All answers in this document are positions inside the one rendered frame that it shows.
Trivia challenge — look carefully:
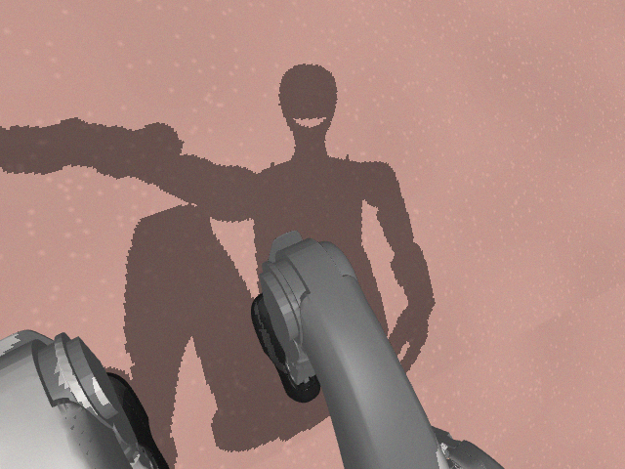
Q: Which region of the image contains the left robot foot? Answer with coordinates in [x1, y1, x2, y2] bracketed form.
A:
[106, 372, 169, 469]

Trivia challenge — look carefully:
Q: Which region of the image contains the right robot foot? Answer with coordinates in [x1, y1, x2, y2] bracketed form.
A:
[251, 293, 320, 403]

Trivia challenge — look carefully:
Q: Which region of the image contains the right robot hand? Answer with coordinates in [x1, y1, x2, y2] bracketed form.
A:
[432, 426, 504, 469]

